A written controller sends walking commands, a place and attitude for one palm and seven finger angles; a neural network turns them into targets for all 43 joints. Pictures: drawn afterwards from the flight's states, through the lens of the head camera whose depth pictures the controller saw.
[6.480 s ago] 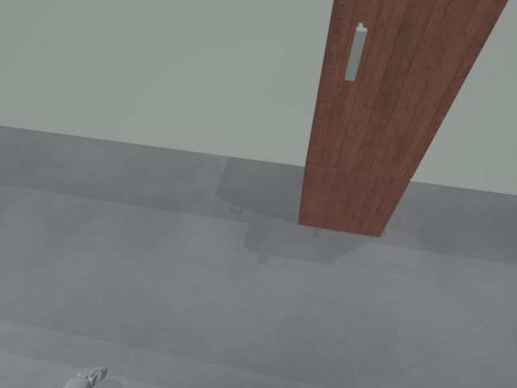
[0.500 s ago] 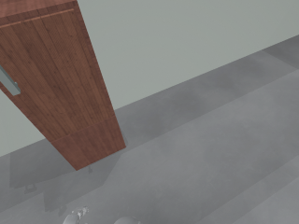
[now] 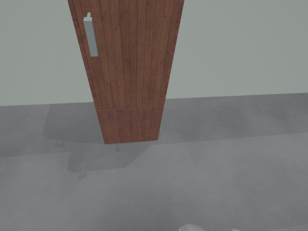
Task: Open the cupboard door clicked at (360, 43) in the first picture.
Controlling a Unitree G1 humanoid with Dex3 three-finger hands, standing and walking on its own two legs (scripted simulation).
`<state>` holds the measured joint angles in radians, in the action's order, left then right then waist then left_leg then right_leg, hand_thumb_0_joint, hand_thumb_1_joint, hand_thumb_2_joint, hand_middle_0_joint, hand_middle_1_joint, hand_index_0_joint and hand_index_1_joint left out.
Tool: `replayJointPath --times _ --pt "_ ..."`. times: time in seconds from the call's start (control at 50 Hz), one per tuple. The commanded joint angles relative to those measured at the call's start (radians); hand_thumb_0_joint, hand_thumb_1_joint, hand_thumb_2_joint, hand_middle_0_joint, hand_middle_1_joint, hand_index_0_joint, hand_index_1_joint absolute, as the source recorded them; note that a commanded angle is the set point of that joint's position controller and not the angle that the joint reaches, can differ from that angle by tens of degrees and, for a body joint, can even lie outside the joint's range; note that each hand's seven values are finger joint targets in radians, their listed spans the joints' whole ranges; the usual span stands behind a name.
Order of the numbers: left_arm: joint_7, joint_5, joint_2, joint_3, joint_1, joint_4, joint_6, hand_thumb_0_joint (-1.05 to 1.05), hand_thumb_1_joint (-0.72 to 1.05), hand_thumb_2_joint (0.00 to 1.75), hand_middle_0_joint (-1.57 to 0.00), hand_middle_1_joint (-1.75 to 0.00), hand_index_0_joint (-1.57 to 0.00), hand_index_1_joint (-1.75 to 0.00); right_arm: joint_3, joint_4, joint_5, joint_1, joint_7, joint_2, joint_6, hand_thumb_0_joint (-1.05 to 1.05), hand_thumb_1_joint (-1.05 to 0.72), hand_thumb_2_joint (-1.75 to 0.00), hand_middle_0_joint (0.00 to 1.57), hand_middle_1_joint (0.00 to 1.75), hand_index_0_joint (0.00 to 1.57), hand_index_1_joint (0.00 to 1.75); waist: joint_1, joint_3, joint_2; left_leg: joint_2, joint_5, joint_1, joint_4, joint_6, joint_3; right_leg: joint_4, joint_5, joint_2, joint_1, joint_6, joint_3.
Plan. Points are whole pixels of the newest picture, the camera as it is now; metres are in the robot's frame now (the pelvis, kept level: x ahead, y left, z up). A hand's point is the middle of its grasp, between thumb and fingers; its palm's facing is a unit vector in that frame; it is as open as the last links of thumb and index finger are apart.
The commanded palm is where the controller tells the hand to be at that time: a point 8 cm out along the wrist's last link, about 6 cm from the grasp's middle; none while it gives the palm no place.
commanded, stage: turn to face it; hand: left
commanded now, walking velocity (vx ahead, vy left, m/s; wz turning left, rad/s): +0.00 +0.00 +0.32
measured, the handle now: (91, 34) +0.70 +0.28 +0.11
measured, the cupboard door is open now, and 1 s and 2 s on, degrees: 0 0 0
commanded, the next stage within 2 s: take the last steps up to it in 0.30 s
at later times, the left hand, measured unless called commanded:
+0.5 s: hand out of the picture +0.03 +0.15 -0.14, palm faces +0.19 -0.95 -0.25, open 7.4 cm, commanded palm none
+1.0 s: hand out of the picture -0.03 +0.20 -0.17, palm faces +0.24 -0.96 -0.13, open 7.4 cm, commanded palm none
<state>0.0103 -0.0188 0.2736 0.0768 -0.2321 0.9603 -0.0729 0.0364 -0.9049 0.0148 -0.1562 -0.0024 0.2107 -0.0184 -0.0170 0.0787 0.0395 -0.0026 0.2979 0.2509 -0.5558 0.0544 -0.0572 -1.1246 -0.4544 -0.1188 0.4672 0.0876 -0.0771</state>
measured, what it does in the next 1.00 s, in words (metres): steps on the spot: right foot, then left foot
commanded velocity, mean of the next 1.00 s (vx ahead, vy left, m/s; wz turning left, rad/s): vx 0.17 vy -0.04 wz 0.08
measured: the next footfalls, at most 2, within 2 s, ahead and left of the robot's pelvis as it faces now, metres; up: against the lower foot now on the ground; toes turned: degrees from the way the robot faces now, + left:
right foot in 0.36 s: +0.04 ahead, -0.14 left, +0.00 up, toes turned +3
left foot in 0.80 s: +0.00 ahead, +0.12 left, +0.00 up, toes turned +18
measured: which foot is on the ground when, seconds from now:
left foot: down 0.00-0.36, up 0.38-0.78, down 0.80-1.00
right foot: up 0.00-0.34, down 0.36-0.80, up 0.82-1.00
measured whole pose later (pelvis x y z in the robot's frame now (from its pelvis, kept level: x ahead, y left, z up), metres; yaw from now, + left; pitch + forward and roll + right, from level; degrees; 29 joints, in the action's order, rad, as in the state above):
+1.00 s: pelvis +0.05 +0.03 +0.01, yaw +10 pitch -1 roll -2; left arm -0.02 -0.03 0.18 0.06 -0.37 1.13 -0.02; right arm 0.02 -1.08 0.02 -0.36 -0.03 0.12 0.05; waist 0.00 0.00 0.04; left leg -0.03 0.30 0.04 -0.36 0.03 -0.13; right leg -1.05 -0.27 -0.09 0.49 0.01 -0.07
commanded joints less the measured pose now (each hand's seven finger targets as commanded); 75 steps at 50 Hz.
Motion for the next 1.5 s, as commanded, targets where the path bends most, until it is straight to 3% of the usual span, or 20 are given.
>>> replayJointPath --times 0.0,0.2,0.3,0.34,0.36,0.5,0.66,0.74,0.76,0.78,0.82,0.88,0.96,1.1,1.2,1.24,1.26,1.28,1.38,1.48 --pt "0.002 0.005 0.057 0.005 0.016 -0.077 0.039 0.0 0.9 0.9 -0.2 -0.3 -0.2 -0.3 0.047 0.031 0.001 -0.073 -0.021 0.186 0.022 0.0 -0.9 -0.9 0.2 0.3 0.2 0.3 0.032 -0.129 -0.154 -0.232 -0.706 -0.186 0.193 0.094 0.211 -0.005 0.073 0.001 0.072 0.01 0.051" --pt "0.015 0.009 0.014 -0.01 0.077 -0.096 0.039 0.0 0.9 0.9 -0.2 -0.3 -0.2 -0.3 0.05 0.0 0.013 -0.094 -0.017 0.17 0.006 0.0 -0.9 -0.9 0.2 0.3 0.2 0.3 0.048 -0.076 -0.198 -0.233 -0.47 -0.093 0.222 0.129 0.338 0.31 0.013 0.055 -0.078 -0.008 0.047" --pt "0.024 0.013 0.016 -0.007 -0.026 -0.056 0.064 0.0 0.9 0.9 -0.2 -0.3 -0.2 -0.3 0.052 -0.009 0.003 -0.069 -0.012 0.148 0.004 0.0 -0.9 -0.9 0.2 0.3 0.2 0.3 -0.007 -0.107 -0.129 -0.17 -0.373 0.046 0.127 0.065 0.331 0.681 0.253 0.07 -0.348 -0.028 0.037" --pt "0.035 -0.006 0.133 0.013 -0.068 -0.047 0.086 0.0 0.9 0.9 -0.2 -0.3 -0.2 -0.3 0.034 0.006 -0.012 -0.091 -0.004 0.044 0.007 0.0 -0.9 -0.9 0.2 0.3 0.2 0.3 -0.012 -0.126 0.227 0.034 0.09 0.272 -0.134 -0.065 0.118 0.835 0.406 -0.246 -0.51 -0.133 0.35" --pt "0.03 -0.002 0.16 0.012 -0.076 -0.063 0.082 0.0 0.9 0.9 -0.2 -0.3 -0.2 -0.3 0.048 0.023 -0.004 -0.059 -0.009 0.082 -0.007 0.0 -0.9 -0.9 0.2 0.3 0.2 0.3 -0.03 -0.107 0.211 0.043 0.285 0.251 -0.317 -0.073 0.118 0.858 0.474 -0.357 -0.368 -0.237 0.402" --pt "0.019 -0.003 0.028 -0.011 -0.041 -0.027 0.106 0.0 0.9 0.9 -0.2 -0.3 -0.2 -0.3 0.055 -0.062 0.021 -0.124 0.021 0.06 -0.021 0.0 -0.9 -0.9 0.2 0.3 0.2 0.3 0.016 0.003 0.113 -0.045 0.021 0.285 -0.541 -0.087 0.068 0.964 -0.013 -0.158 -0.264 -0.174 0.185" --pt "0.006 -0.017 0.055 -0.006 -0.183 0.073 0.115 0.0 0.9 0.9 -0.2 -0.3 -0.2 -0.3 0.035 -0.053 0.013 -0.045 0.024 0.014 0.013 0.0 -0.9 -0.9 0.2 0.3 0.2 0.3 -0.033 0.023 0.146 -0.064 0.117 0.183 -0.169 -0.075 -0.03 0.983 -0.07 -0.172 -0.289 -0.23 0.202" --pt "0.001 -0.002 0.039 -0.004 -0.153 0.102 0.105 0.0 0.9 0.9 -0.2 -0.3 -0.2 -0.3 0.024 -0.116 0.008 -0.199 0.009 0.008 0.043 0.0 -0.9 -0.9 0.2 0.3 0.2 0.3 0.041 -0.039 0.059 -0.029 -0.011 -0.154 0.127 -0.066 -0.091 0.836 -0.078 -0.095 -0.146 -0.181 0.104" --pt "-0.004 0.004 0.0 -0.014 -0.15 0.099 0.103 0.0 0.9 0.9 -0.2 -0.3 -0.2 -0.3 0.03 -0.146 0.005 -0.276 -0.002 0.053 0.055 0.0 -0.9 -0.9 0.2 0.3 0.2 0.3 0.074 -0.067 -0.092 -0.091 0.036 -0.302 0.197 -0.056 0.002 0.691 -0.054 -0.043 -0.037 -0.143 0.059" --pt "-0.012 0.009 -0.065 -0.028 -0.143 0.081 0.1 0.0 0.9 0.9 -0.2 -0.3 -0.2 -0.3 0.05 -0.168 0.013 -0.355 -0.011 0.139 0.062 0.0 -0.9 -0.9 0.2 0.3 0.2 0.3 0.103 -0.069 -0.34 -0.319 0.234 -0.365 0.327 0.013 0.319 0.429 -0.048 0.058 0.126 -0.094 -0.051" --pt "-0.016 -0.009 -0.044 -0.019 -0.046 0.033 0.097 0.0 0.9 0.9 -0.2 -0.3 -0.2 -0.3 0.058 -0.153 0.018 -0.356 -0.021 0.197 0.05 0.0 -0.9 -0.9 0.2 0.3 0.2 0.3 0.109 0.035 -0.271 -0.453 0.407 -0.225 0.457 0.097 0.47 0.17 -0.061 0.036 0.222 -0.105 0.016" --pt "-0.03 -0.015 -0.055 -0.014 -0.071 0.089 0.086 0.0 0.9 0.9 -0.2 -0.3 -0.2 -0.3 0.018 -0.143 0.012 -0.25 -0.031 0.069 0.067 0.0 -0.9 -0.9 0.2 0.3 0.2 0.3 0.051 0.153 -0.19 -0.333 0.149 -0.08 0.461 0.052 0.251 0.046 0.135 -0.003 0.19 -0.091 0.049" --pt "-0.032 -0.01 -0.078 -0.015 -0.112 0.112 0.081 0.0 0.9 0.9 -0.2 -0.3 -0.2 -0.3 0.008 -0.166 0.004 -0.295 -0.041 0.041 0.093 0.0 -0.9 -0.9 0.2 0.3 0.2 0.3 0.022 0.067 -0.143 -0.276 -0.331 -0.193 0.383 0.054 0.082 0.018 0.237 0.013 0.191 -0.065 0.028" --pt "-0.035 0.0 -0.085 -0.023 0.102 0.035 0.082 0.0 0.9 0.9 -0.2 -0.3 -0.2 -0.3 0.014 -0.22 0.016 -0.387 -0.047 0.034 0.091 0.0 -0.9 -0.9 0.2 0.3 0.2 0.3 0.069 0.094 -0.172 -0.286 -0.636 -0.273 0.308 0.074 0.026 0.284 0.252 0.023 0.201 -0.08 -0.023" --pt "-0.026 0.003 -0.057 -0.016 -0.007 0.062 0.101 0.0 0.9 0.9 -0.2 -0.3 -0.2 -0.3 0.026 -0.231 0.011 -0.351 -0.046 0.068 0.078 0.0 -0.9 -0.9 0.2 0.3 0.2 0.3 0.0 0.002 -0.181 -0.282 -0.868 -0.231 0.095 0.044 -0.015 0.52 0.262 0.107 -0.14 -0.133 -0.08" --pt "-0.017 -0.008 0.024 0.009 -0.232 0.133 0.125 0.0 0.9 0.9 -0.2 -0.3 -0.2 -0.3 0.027 -0.221 -0.005 -0.333 -0.035 0.052 0.08 0.0 -0.9 -0.9 0.2 0.3 0.2 0.3 -0.102 -0.133 -0.068 -0.206 -0.631 -0.025 -0.226 -0.014 -0.061 0.601 0.466 0.037 -0.526 -0.174 0.005" --pt "-0.004 -0.009 0.118 0.032 -0.322 0.152 0.137 0.0 0.9 0.9 -0.2 -0.3 -0.2 -0.3 0.016 -0.204 -0.019 -0.385 -0.029 -0.015 0.083 0.0 -0.9 -0.9 0.2 0.3 0.2 0.3 -0.111 -0.27 0.179 -0.038 0.077 0.202 -0.569 -0.057 -0.097 0.648 0.764 -0.249 -0.737 -0.295 0.386" --pt "0.002 0.012 0.144 0.026 -0.315 0.146 0.134 0.0 0.9 0.9 -0.2 -0.3 -0.2 -0.3 0.015 -0.19 -0.026 -0.371 -0.038 -0.002 0.072 0.0 -0.9 -0.9 0.2 0.3 0.2 0.3 -0.087 -0.316 0.136 -0.016 0.34 0.181 -0.744 -0.045 0.024 0.73 0.915 -0.346 -0.644 -0.365 0.462" --pt "0.035 -0.001 0.005 -0.023 0.057 0.041 0.105 0.0 0.9 0.9 -0.2 -0.3 -0.2 -0.3 0.008 -0.201 -0.018 -0.308 -0.041 -0.066 0.0 0.0 -0.9 -0.9 0.2 0.3 0.2 0.3 0.049 -0.055 -0.022 -0.092 0.188 0.041 -0.54 -0.064 0.087 0.779 0.901 -0.218 -0.1 -0.282 0.133" --pt "0.035 -0.003 0.031 0.002 0.05 0.011 0.077 0.0 0.9 0.9 -0.2 -0.3 -0.2 -0.3 0.028 -0.146 -0.002 -0.236 -0.026 -0.025 -0.037 0.0 -0.9 -0.9 0.2 0.3 0.2 0.3 0.024 -0.08 0.073 -0.048 0.135 0.134 -0.504 -0.097 0.052 0.788 0.764 -0.215 -0.153 -0.29 0.128"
